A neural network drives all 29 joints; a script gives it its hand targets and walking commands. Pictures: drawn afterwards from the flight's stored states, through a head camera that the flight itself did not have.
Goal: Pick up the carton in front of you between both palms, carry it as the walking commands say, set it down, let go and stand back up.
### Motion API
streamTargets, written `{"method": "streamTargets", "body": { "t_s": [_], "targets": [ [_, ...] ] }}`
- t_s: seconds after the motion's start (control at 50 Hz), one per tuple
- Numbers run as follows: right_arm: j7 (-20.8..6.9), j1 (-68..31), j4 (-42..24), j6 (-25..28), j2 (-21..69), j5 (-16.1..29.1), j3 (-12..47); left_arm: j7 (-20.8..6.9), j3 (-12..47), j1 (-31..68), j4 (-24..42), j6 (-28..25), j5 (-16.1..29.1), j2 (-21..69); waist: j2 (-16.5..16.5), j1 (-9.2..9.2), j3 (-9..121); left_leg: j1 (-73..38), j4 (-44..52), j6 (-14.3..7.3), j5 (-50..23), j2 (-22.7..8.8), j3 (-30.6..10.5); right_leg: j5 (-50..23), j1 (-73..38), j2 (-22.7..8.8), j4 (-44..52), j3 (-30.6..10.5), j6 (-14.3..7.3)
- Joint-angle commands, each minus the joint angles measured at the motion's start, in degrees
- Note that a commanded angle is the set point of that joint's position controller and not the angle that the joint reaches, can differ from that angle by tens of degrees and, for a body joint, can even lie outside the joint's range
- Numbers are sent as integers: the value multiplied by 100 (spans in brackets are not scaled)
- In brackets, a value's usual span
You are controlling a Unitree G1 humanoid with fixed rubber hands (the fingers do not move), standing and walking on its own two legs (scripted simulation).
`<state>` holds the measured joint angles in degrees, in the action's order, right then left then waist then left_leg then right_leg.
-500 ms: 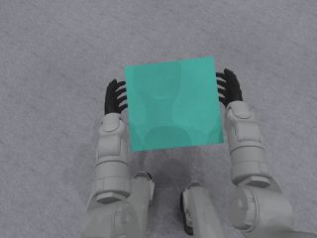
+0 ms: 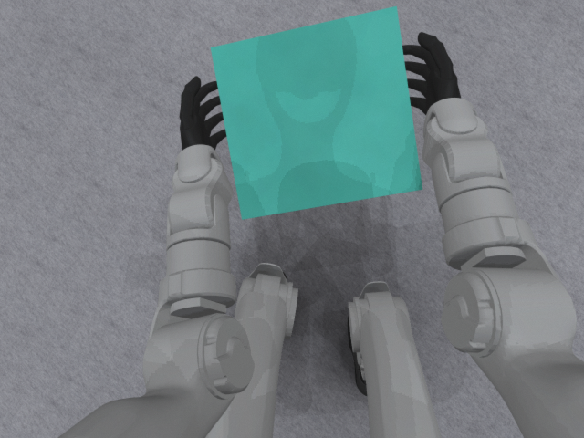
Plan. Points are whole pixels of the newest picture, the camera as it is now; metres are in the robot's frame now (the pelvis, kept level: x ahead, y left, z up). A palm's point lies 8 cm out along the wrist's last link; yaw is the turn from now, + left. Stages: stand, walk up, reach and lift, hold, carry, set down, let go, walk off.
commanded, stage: set down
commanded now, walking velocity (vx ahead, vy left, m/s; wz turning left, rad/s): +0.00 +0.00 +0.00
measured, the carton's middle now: (317, 135) +0.50 +0.04 -0.20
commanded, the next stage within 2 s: none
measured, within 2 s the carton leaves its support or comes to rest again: rests again in 1.16 s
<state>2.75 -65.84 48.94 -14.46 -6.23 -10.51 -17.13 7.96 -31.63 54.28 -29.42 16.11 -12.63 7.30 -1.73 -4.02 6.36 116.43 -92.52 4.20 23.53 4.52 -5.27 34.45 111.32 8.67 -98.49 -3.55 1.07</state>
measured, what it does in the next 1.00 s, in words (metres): lowers itself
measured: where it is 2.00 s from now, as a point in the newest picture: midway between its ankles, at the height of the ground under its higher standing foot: (313, 345)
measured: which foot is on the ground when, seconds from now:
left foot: down 0.00-1.00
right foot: down 0.00-1.00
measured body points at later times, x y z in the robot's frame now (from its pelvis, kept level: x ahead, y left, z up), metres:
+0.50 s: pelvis -0.02 +0.00 -0.10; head +0.35 +0.00 +0.15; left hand +0.49 +0.20 -0.26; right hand +0.58 -0.08 -0.27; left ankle +0.12 +0.14 -0.48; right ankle +0.06 -0.11 -0.48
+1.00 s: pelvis -0.01 -0.02 -0.12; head +0.36 -0.03 +0.13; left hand +0.49 +0.21 -0.29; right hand +0.58 -0.08 -0.31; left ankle +0.12 +0.13 -0.48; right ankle +0.06 -0.11 -0.48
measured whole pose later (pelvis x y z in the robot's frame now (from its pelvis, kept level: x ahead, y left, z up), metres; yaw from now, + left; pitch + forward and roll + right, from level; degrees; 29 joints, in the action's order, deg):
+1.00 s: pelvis -0.01 -0.02 -0.12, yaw +1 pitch +44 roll +6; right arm 4.8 -92.0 70.8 -12.7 -18.4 -3.9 -0.3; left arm 4.0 -37.1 74.7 -45.6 13.4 -7.9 -1.2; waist -1.2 -10.3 -13.2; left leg 131.0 -115.4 7.2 28.8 3.0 -2.8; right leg 38.4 129.1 9.7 -124.0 -2.1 -1.5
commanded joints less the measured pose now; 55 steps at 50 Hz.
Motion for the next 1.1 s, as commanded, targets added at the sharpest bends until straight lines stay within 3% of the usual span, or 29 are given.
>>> {"method": "streamTargets", "body": {
  "t_s": [0.0, 0.22, 0.46, 0.64, 0.8, 0.9, 1.08],
  "targets": [
    [-1352, -3091, 92, 118, 5305, 633, 2279, -1232, 3204, 4176, -166, -107, 660, 4552, -251, -183, 6132, -4528, -5, 29, -1850, 397, 983, -1748, -1902, 212, 968, 482, 27],
    [-1332, -3950, 770, 142, 4608, 633, 1943, -1132, 2608, 5136, -347, -159, 608, 3950, -360, -394, 5663, -3929, -771, 47, -1656, 305, 1121, -1402, -1126, 161, 215, 495, -17],
    [-1202, -4946, 955, 238, 3852, 1144, 2426, -1089, 2490, 5978, -376, -281, 1051, 3221, -664, -755, 5596, -3605, -1695, 52, -1935, 118, 1232, -1640, -1143, 45, -717, 440, -11],
    [-1044, -5134, 733, 359, 3851, 1164, 2649, -1422, 2003, 5475, -1018, -244, 1308, 3491, -1406, -793, 4989, -2368, -2081, 5, -2194, 102, 1179, -2565, -1423, -47, -1064, 312, -36],
    [-1014, -4906, 963, 440, 3830, 1219, 2572, -1536, 1656, 5273, -1119, -320, 1043, 3095, -1319, -977, 4343, -1653, -2196, -9, -2030, 79, 1217, -2811, -1228, -72, -1115, 52, -75],
    [-975, -4950, 1182, 511, 3507, 1157, 2435, -1556, 1416, 5178, -1258, -373, 933, 2849, -1245, -966, 3885, -1431, -2233, -28, -1801, 52, 1178, -2492, -961, -100, -1104, -17, -139],
    [-963, -4879, 1516, 542, 2946, 859, 2140, -1580, 1107, 5088, -1569, -448, 867, 2582, -1080, -745, 3058, -1170, -2275, -35, -1389, 53, 1086, -1957, -545, -166, -1141, -41, -247]
  ]
}}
